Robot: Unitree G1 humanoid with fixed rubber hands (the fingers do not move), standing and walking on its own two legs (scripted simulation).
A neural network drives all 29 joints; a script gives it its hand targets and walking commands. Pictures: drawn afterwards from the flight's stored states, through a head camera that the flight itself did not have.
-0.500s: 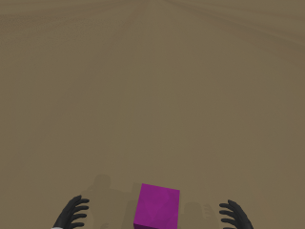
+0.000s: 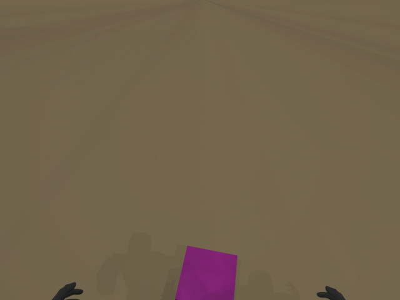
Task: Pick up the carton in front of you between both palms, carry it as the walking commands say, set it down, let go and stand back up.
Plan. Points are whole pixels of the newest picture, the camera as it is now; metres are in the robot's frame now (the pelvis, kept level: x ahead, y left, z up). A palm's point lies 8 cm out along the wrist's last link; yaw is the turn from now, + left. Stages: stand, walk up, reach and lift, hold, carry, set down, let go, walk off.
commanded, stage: stand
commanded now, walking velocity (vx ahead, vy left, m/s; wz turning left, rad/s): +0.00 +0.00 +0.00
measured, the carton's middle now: (207, 285) +0.35 -0.02 -0.65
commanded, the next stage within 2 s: none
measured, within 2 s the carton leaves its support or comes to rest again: neither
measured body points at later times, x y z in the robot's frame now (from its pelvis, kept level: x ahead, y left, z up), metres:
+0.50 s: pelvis +0.00 -0.01 +0.01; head -0.01 -0.01 +0.46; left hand +0.11 +0.30 -0.10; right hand +0.12 -0.31 -0.11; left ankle -0.03 +0.12 -0.74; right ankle -0.02 -0.11 -0.74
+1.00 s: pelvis -0.02 +0.00 +0.01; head -0.02 -0.01 +0.46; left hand +0.08 +0.31 -0.10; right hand +0.08 -0.31 -0.11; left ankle -0.03 +0.12 -0.74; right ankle -0.02 -0.11 -0.74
